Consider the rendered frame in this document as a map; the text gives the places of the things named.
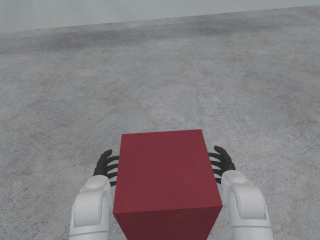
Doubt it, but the carton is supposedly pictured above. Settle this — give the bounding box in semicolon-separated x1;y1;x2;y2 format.
113;129;223;240

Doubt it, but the right robot hand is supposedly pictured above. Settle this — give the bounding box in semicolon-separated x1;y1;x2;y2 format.
208;145;236;184

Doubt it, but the right robot forearm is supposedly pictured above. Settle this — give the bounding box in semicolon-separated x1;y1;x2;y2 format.
221;170;274;240

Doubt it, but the left robot forearm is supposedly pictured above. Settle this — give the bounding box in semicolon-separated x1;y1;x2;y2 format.
69;175;112;240

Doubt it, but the left robot hand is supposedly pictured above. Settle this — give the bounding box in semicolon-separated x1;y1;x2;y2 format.
93;149;119;187

